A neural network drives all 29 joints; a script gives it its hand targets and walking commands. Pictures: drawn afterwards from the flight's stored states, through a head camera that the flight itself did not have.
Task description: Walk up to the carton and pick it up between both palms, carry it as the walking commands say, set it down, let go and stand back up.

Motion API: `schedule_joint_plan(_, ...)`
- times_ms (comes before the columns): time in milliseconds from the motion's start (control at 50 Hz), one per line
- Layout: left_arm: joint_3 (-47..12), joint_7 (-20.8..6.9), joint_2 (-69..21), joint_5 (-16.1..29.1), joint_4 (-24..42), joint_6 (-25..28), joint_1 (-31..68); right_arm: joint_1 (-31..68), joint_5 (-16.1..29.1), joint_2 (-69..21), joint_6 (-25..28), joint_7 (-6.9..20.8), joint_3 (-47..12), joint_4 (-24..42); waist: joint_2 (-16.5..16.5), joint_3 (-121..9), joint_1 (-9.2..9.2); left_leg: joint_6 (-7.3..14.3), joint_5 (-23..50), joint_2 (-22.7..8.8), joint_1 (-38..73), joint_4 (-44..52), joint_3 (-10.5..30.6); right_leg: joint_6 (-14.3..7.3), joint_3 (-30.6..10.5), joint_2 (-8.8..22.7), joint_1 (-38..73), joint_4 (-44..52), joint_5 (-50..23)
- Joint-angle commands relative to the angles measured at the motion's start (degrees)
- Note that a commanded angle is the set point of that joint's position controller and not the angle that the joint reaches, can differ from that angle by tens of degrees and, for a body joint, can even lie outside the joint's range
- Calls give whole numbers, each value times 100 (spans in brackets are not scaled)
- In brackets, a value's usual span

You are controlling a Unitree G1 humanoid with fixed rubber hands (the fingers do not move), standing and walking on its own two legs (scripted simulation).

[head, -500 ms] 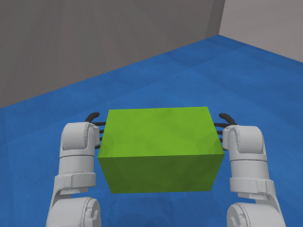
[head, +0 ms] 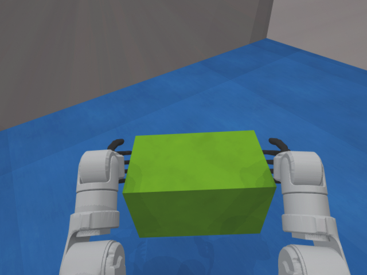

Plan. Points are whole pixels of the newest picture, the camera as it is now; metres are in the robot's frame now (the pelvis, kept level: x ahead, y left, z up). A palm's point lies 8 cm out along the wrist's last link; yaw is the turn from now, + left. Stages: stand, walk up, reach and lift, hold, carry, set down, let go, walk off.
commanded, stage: carry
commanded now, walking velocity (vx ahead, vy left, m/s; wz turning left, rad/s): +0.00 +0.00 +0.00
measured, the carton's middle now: (196, 183) +0.32 +0.00 +0.03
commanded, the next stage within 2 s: hold in 1.86 s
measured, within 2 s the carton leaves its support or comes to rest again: neither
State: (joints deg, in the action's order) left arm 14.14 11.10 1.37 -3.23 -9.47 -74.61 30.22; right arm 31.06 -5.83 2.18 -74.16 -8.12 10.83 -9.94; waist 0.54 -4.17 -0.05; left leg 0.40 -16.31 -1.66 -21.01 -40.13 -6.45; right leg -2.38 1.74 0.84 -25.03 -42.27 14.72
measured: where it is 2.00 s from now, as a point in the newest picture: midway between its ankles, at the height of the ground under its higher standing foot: outside the picture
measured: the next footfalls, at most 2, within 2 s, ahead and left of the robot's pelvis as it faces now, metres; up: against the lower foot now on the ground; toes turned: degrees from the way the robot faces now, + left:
none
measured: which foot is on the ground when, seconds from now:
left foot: down 0.00-1.00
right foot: down 0.00-1.00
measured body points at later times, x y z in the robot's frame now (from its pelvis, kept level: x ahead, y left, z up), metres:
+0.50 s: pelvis +0.00 +0.00 +0.00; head -0.01 -0.01 +0.45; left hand +0.33 +0.19 +0.09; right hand +0.33 -0.18 +0.09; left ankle +0.06 +0.12 -0.71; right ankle +0.09 -0.09 -0.71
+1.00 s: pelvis +0.00 +0.00 +0.00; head -0.02 -0.01 +0.45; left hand +0.33 +0.19 +0.10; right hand +0.34 -0.18 +0.10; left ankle +0.06 +0.12 -0.71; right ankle +0.09 -0.09 -0.71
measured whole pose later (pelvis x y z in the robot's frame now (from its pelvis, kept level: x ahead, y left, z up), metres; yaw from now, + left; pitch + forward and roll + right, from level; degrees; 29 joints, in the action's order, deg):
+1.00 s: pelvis +0.00 +0.00 +0.00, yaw +0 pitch -2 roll +2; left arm 14.1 11.0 1.5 -3.2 -9.2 -70.4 30.7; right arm 31.6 -5.8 2.1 -69.6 -7.9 11.2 -10.3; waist -0.5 -1.8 -0.1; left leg 0.4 -16.3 -1.5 -21.0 -39.5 -6.4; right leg -2.4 1.7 1.0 -25.0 -41.7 14.6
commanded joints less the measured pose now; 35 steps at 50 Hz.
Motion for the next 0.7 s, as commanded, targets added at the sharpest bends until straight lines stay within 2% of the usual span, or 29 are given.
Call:
schedule_joint_plan(0,-3340,-2471,-6458,2805,1154,184,4403,4403,2882,-6630,266,2082,-2991,1506,-153,-2052,-30,164,-277,-332,737,1001,710,-118,-857,683,-14,1996,875)
schedule_joint_plan(40,-3301,-2467,-6270,2797,1185,207,4627,4650,2896,-6521,294,2084,-3052,1465,-120,-1949,-37,156,-164,-425,718,1228,884,-80,-626,519,-48,1744,653)
schedule_joint_plan(60,-3475,-2417,-6168,3063,1498,336,6003,5974,3184,-6398,413,2064,-3229,1733,-238,-2110,-12,175,206,-455,672,1089,785,-136,-702,583,389,1634,-24)
schedule_joint_plan(80,-3259,-2456,-6187,2845,1157,246,4621,4802,3012,-6508,321,2052,-3105,1537,-633,-2035,-20,161,0,-405,662,1022,745,-119,-727,548,263,1695,166)
schedule_joint_plan(100,-3417,-2431,-6382,2888,1305,258,4755,4713,2895,-6422,346,2028,-3041,1688,-204,-2310,-44,211,198,-375,923,858,677,-164,-720,596,254,1694,115)
schedule_joint_plan(120,-3357,-2445,-6305,2918,1362,263,4649,4432,2932,-6537,340,2041,-3050,1555,-145,-2349,-18,127,342,-405,840,771,675,-193,-752,606,400,1645,-269)
schedule_joint_plan(140,-3402,-2482,-6395,2884,1403,239,4620,4423,2815,-6559,328,2040,-3048,1712,-423,-2240,-39,175,163,-423,693,853,722,-191,-829,695,361,1724,-169)
schedule_joint_plan(160,-3571,-2462,-6205,3066,1596,315,5464,5083,3051,-6448,417,2047,-3181,1663,-242,-2452,-28,191,273,-348,956,763,650,-204,-852,672,438,1653,-336)
schedule_joint_plan(180,-3423,-2438,-6043,2992,1500,326,5491,5270,3104,-6396,385,2029,-3266,1588,-563,-2377,-28,177,185,-344,849,677,631,-222,-885,689,384,1772,-129)
schedule_joint_plan(200,-3376,-2440,-6178,2983,1506,326,5233,4802,2989,-6506,372,2007,-3142,1429,-690,-2362,-23,126,330,-294,777,627,548,-191,-837,706,570,1788,-406)
schedule_joint_plan(220,-3367,-2453,-6232,2869,1207,262,4697,4751,2938,-6382,373,2020,-3016,1686,-282,-2143,-30,117,142,-286,631,832,548,-155,-854,692,371,1731,-6)
schedule_joint_plan(240,-3443,-2491,-6302,2883,1436,299,4649,4361,2908,-6559,373,2055,-3140,1530,-679,-2170,10,112,-217,-160,692,673,543,-155,-970,705,297,2047,671)
schedule_joint_plan(260,-3298,-2503,-6419,2792,1188,256,3922,3841,2797,-6639,358,2049,-2996,1537,-519,-2237,-18,153,-16,-224,835,798,642,-174,-806,666,190,1954,637)
schedule_joint_plan(280,-3338,-2489,-6220,2809,1591,409,4762,4740,2920,-6550,472,2022,-3246,1870,-913,-2194,-10,104,68,-170,819,580,480,-129,-814,592,98,2092,610)
schedule_joint_plan(300,-3697,-2462,-6262,3210,1846,460,6034,5713,3159,-6368,568,1992,-3319,2115,-472,-2247,-32,139,68,-220,920,710,604,-139,-864,606,140,1918,449)
schedule_joint_plan(340,-3303,-2435,-6204,2728,1424,328,4416,4055,2801,-6556,395,2059,-2946,1350,-319,-2165,-22,217,-72,-342,744,1070,748,-101,-626,535,289,1675,431)
schedule_joint_plan(360,-3441,-2431,-6203,2822,1578,373,4527,4172,2891,-6462,442,2093,-3088,1625,-61,-2155,-23,207,-242,-447,808,1200,895,-82,-612,484,136,1551,465)
schedule_joint_plan(380,-3561,-2413,-6208,3010,1751,478,5730,5325,3053,-6451,508,2060,-3203,1686,-442,-1985,5,196,-371,-292,739,1024,693,-135,-802,547,86,1826,721)
schedule_joint_plan(400,-3363,-2377,-6045,2893,1265,494,5890,5883,3010,-6167,596,2023,-2987,1577,-9,-2029,-33,173,-185,-317,793,937,682,-134,-734,503,133,1739,482)
schedule_joint_plan(420,-3560,-2419,-6228,2934,1455,388,5049,4487,2912,-6449,461,2055,-3017,1309,-23,-2356,-18,214,160,-362,939,965,760,-164,-715,525,214,1515,174)
schedule_joint_plan(440,-3275,-2459,-6313,2605,1198,353,4091,4062,2691,-6467,474,2090,-2873,1454,-416,-2305,-18,209,-107,-406,942,879,696,-126,-655,499,154,1571,283)
schedule_joint_plan(460,-3412,-2441,-6237,2766,1459,412,4852,4620,2853,-6457,529,2095,-3034,1553,-419,-2343,-21,213,220,-306,972,764,656,-122,-626,512,229,1628,17)
schedule_joint_plan(480,-3531,-2376,-6083,3039,1837,507,6091,6281,3332,-6421,597,2015,-3442,2153,-792,-2378,-12,183,330,-333,945,650,711,-179,-844,581,353,1750,-279)
schedule_joint_plan(520,-3204,-2398,-6271,2675,1198,364,4288,4264,2820,-6464,481,2021,-2859,1493,-97,-2474,-13,244,392,-440,705,912,808,-227,-680,563,671,1329,-649)
schedule_joint_plan(540,-3236,-2426,-6303,2681,1330,440,4305,4056,2735,-6496,501,2030,-2934,1435,-444,-2485,-10,208,34,-352,844,598,630,-194,-843,638,491,1580,-420)
schedule_joint_plan(580,-3476,-2387,-6236,3023,1659,580,5794,5700,3092,-6380,652,1973,-3239,1916,-359,-2209,-3,210,25,-353,656,1008,749,-193,-769,538,479,1578,-104)
schedule_joint_plan(620,-3393,-2404,-6177,2871,1426,543,4906,4757,2923,-6382,650,1988,-3025,1648,-146,-2543,-36,208,265,-339,1106,782,667,-191,-851,652,346,1490,-328)
schedule_joint_plan(640,-3327,-2394,-6093,2812,1364,563,5161,4763,2834,-6375,653,1978,-2925,1333,-383,-2376,-25,204,252,-364,1055,756,677,-185,-783,586,383,1620,-195)
schedule_joint_plan(680,-3580,-2372,-6153,3102,1697,532,5682,5435,3097,-6348,631,1918,-3258,1914,-335,-2646,-6,196,432,-306,832,620,645,-191,-769,632,746,1504,-829)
